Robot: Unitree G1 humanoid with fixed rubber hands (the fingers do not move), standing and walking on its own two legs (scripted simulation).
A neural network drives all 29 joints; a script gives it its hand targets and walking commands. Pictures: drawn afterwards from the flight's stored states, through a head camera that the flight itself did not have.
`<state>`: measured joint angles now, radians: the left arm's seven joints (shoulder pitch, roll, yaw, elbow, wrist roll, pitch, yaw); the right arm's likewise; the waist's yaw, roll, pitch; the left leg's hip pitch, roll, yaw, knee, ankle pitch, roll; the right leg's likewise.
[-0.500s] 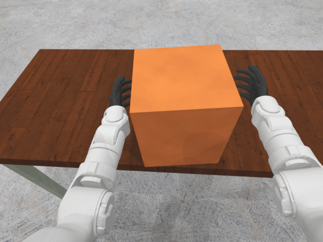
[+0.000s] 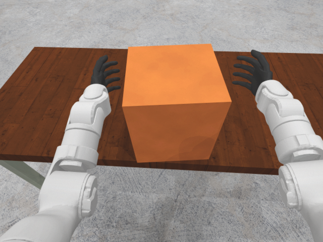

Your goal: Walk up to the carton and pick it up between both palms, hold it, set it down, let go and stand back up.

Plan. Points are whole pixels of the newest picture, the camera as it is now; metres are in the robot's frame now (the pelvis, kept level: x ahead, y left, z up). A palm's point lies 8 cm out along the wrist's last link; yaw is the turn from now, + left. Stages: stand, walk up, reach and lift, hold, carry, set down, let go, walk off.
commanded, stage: set down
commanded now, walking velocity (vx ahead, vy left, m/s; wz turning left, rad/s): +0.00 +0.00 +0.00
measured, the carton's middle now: (171, 107) +0.44 +0.03 +0.07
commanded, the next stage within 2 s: none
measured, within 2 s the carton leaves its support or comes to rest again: neither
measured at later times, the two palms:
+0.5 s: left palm (88, 67) +0.41 +0.21 +0.21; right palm (282, 60) +0.45 -0.20 +0.22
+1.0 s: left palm (94, 110) +0.35 +0.20 +0.15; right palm (282, 111) +0.38 -0.21 +0.14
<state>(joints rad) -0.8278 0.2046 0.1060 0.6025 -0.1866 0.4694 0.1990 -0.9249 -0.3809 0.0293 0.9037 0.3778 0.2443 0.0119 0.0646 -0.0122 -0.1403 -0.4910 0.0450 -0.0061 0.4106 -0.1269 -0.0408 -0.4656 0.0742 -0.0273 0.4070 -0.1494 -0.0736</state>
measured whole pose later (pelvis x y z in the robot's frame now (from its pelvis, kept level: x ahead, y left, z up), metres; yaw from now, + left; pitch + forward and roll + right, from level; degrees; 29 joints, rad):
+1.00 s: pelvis +0.00 +0.01 +0.01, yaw -1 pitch +4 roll +0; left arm -0.41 0.18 0.14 -0.10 -0.18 0.79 0.16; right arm -0.53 -0.43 0.03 0.33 0.45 0.39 -0.03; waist 0.01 -0.01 -0.02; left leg -0.30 0.03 0.02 0.36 -0.13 -0.03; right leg -0.29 0.07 0.01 0.38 -0.16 -0.06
